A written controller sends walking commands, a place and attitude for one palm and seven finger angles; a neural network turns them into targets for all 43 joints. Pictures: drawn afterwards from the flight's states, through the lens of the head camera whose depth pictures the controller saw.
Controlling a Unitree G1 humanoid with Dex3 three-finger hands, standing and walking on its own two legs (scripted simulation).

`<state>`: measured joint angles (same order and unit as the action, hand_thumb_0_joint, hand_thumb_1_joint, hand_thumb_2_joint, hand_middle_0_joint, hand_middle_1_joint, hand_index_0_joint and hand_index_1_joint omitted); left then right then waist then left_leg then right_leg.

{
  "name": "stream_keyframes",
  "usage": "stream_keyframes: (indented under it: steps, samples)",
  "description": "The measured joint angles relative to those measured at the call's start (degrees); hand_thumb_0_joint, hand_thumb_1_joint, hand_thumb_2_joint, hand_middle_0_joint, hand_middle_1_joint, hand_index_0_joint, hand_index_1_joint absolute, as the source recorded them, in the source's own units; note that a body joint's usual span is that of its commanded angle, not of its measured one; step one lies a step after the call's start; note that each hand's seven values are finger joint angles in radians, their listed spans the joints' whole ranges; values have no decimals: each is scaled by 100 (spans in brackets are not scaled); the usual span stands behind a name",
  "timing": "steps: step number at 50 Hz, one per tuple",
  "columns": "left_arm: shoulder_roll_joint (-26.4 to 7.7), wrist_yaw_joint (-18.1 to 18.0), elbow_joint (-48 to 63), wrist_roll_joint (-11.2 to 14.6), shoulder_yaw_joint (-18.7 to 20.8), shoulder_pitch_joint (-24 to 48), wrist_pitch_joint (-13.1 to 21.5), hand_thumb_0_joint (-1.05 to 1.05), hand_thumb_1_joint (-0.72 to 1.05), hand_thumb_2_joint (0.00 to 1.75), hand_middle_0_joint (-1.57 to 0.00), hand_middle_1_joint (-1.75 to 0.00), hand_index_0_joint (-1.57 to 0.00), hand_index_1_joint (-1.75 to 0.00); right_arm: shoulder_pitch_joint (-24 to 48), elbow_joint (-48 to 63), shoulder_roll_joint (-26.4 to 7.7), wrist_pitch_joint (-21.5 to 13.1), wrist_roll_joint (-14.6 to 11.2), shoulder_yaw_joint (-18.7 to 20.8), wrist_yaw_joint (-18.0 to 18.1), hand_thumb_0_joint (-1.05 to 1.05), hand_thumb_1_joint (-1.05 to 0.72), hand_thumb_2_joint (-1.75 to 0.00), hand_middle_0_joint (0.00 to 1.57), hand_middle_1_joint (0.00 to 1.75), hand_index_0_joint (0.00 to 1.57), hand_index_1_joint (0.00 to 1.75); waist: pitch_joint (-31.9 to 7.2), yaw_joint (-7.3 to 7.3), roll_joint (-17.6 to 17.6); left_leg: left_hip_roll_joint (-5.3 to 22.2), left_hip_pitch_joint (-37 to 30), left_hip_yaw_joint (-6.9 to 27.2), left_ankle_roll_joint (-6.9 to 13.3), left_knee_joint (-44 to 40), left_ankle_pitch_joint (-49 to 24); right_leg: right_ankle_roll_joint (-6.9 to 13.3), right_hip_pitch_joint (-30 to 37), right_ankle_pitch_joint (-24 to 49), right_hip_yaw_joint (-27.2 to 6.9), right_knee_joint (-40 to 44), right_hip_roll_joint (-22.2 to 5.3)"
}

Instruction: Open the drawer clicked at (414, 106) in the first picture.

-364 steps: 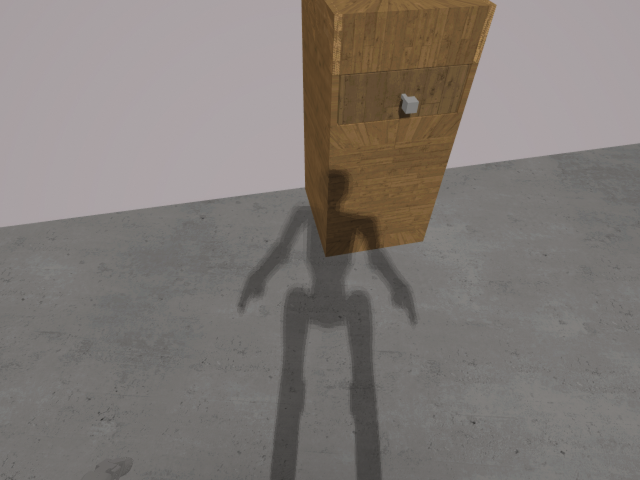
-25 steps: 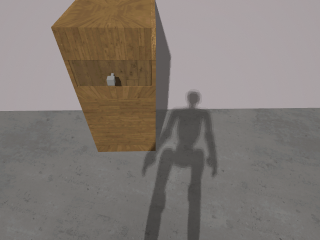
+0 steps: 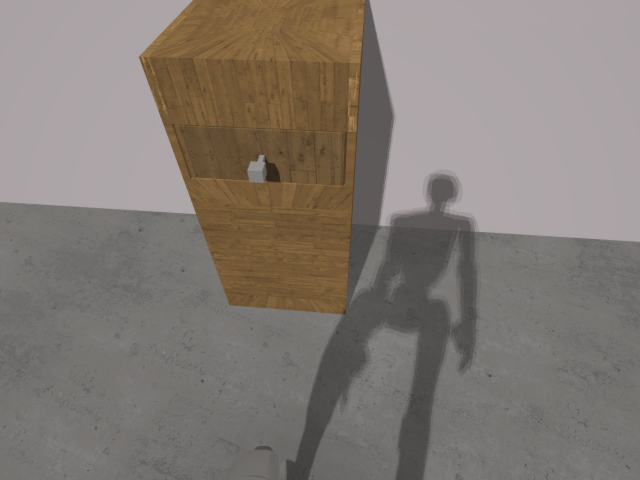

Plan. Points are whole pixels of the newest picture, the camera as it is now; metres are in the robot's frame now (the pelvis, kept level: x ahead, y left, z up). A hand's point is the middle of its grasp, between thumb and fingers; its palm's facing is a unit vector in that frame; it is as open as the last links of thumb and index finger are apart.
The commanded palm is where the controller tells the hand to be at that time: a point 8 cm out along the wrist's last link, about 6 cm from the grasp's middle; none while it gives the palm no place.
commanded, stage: take the last steps up to it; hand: left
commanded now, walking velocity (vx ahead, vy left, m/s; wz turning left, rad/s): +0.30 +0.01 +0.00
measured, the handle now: (259, 167) +0.76 +0.22 -0.08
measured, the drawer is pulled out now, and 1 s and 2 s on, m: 0.00 0.00 0.00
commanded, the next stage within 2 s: come to a stop and stand still in 0.46 s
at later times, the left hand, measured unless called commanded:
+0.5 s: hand (201, 383) +0.28 +0.23 -0.16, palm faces -0.01 -0.98 -0.20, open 7.4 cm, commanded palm none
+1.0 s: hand (208, 368) +0.32 +0.24 -0.18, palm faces +0.00 -0.97 -0.25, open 7.3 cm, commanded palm none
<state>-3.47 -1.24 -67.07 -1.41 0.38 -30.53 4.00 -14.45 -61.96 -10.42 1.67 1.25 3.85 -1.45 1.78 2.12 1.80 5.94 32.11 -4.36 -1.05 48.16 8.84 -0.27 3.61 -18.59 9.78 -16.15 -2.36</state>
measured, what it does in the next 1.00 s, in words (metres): walks ahead: left foot, then right foot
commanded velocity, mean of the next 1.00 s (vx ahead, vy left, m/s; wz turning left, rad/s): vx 0.02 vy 0.02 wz -0.02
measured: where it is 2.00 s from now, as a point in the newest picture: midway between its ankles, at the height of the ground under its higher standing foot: outside the picture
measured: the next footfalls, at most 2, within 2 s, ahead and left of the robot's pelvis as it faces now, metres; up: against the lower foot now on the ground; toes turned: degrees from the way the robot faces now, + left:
left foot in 0.12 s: +0.17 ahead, +0.14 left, +0.00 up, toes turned +8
right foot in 0.62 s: +0.33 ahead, -0.10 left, +0.00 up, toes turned -11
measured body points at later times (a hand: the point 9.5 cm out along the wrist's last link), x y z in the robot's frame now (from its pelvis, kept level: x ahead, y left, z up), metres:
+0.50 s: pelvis +0.18 +0.05 +0.00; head +0.18 +0.05 +0.45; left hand +0.28 +0.29 -0.14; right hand +0.16 -0.18 -0.16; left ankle +0.13 +0.14 -0.74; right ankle +0.26 -0.09 -0.70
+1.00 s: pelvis +0.22 +0.05 -0.01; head +0.27 +0.04 +0.44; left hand +0.32 +0.29 -0.16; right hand +0.28 -0.20 -0.16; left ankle +0.21 +0.17 -0.71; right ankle +0.29 -0.09 -0.74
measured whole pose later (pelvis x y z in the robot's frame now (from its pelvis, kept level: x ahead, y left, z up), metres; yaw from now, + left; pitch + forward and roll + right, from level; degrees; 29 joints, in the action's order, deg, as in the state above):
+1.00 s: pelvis +0.22 +0.05 -0.01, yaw -2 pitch +0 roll +0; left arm -10.6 -2.0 -56.1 -2.0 3.2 -6.3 -2.0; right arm -8.5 -57.2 -11.4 2.8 0.4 3.9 0.6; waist 6.2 0.2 0.0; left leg 1.4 21.0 -1.6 -2.6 48.3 25.4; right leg 0.1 -21.0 -8.8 7.7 -30.3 -5.9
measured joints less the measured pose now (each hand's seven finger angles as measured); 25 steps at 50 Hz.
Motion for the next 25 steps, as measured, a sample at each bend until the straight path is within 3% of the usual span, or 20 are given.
stream_keyframes:
  steps: [5,7,10,12,18,25]
  samples:
    - [-19,-5,-102,-21,38,-109,-57,0,91,90,-20,-30,-20,-30,525,237,19,-210,-8,-57,-11,1,-93,-90,20,29,20,30,128,151,-214,-220,-681,-297,235,-1198,326,-266,9,-602,-19,-583,-227]
    - [-45,20,-149,25,54,-53,-128,0,90,90,-21,-30,-20,-30,685,357,44,-411,22,-75,41,1,-93,-90,20,29,20,30,202,93,-304,-316,-858,-392,369,-1260,143,-186,-453,-954,-142,-1893,-410]
    - [-181,40,-108,58,89,293,-275,0,91,90,-21,-30,-20,-30,752,422,146,-531,-15,-129,124,0,-92,-90,20,29,20,30,244,71,-375,-365,-1144,-560,464,-1100,649,40,-1590,-1025,-616,-4352,-357]
    - [-313,65,-9,39,153,581,-302,1,91,90,-20,-30,-20,-30,656,390,229,-548,-23,-160,169,0,-92,-90,20,29,20,30,162,13,-378,-409,-1483,-632,433,-1435,650,68,-2226,-657,-604,-5074,-365]
    - [-662,90,596,-19,325,1477,-321,0,91,90,-20,-30,-19,-30,191,280,147,-630,-55,-84,286,-3,-96,-90,21,30,20,30,-67,-145,-408,-617,-2278,-682,493,-2429,471,-65,-3326,232,-551,-4642,-491]
    - [-740,138,997,0,324,2187,-386,0,91,90,-20,-30,-19,-30,-411,-25,202,-479,4,-139,236,-1,-93,-90,20,29,20,30,-44,-324,-331,-652,-2847,-659,375,-2768,683,-144,-3289,691,-560,-3046,-508]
